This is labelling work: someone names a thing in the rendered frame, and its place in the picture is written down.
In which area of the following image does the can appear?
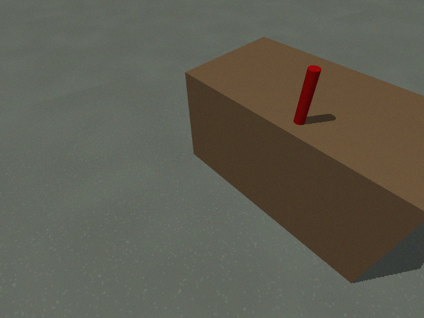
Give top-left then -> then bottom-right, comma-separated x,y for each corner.
293,66 -> 321,125

